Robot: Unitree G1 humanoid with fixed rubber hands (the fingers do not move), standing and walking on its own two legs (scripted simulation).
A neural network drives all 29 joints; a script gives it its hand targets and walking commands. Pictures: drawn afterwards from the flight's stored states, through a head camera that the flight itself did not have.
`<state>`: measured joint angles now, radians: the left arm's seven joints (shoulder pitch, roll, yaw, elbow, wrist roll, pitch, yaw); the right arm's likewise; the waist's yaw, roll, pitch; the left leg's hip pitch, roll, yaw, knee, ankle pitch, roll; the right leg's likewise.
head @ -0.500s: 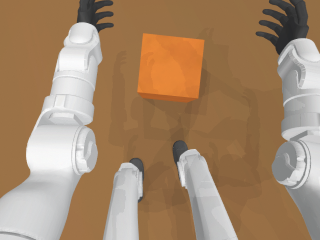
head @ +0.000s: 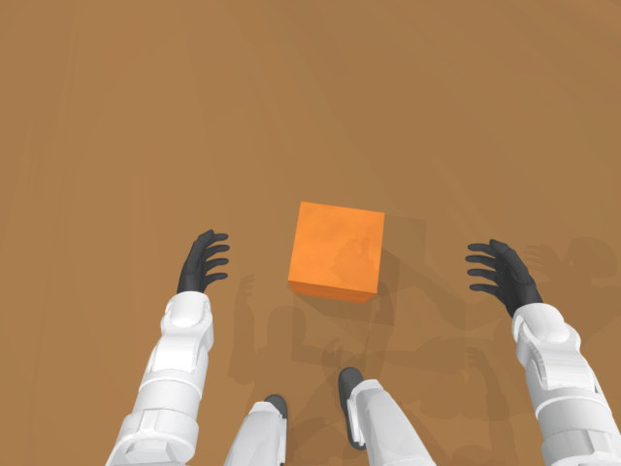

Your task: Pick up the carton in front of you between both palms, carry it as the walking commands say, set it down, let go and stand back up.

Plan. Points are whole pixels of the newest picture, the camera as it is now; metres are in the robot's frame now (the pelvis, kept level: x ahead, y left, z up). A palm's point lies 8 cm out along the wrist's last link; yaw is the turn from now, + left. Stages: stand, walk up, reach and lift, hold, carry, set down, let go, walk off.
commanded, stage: let go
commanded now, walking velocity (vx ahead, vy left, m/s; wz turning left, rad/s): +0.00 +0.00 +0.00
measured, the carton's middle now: (334, 256) +0.48 -0.07 -0.60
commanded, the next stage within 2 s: stand in 0.94 s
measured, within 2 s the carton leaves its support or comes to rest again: neither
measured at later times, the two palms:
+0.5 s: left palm (59, 399) +0.23 +0.28 -0.03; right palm (506, 396) +0.20 -0.19 -0.02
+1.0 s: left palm (67, 431) +0.20 +0.27 -0.04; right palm (536, 393) +0.20 -0.22 -0.02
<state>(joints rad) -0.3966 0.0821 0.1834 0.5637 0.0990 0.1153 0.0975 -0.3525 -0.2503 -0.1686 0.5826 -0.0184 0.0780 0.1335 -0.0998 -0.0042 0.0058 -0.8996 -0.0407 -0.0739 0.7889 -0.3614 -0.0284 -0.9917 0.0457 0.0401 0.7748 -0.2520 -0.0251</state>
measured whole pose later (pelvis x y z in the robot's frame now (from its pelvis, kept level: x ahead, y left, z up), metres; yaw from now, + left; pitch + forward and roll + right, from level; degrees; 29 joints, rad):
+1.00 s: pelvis +0.04 +0.03 +0.04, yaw -1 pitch -1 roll -1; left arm 0.19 0.23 0.01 0.57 0.03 0.06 0.01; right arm 0.18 -0.26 -0.05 0.49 -0.03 0.13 0.01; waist -0.01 0.02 0.03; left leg -0.15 -0.04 -0.06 0.54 -0.37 0.03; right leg -0.23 0.03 0.05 0.52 -0.26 0.01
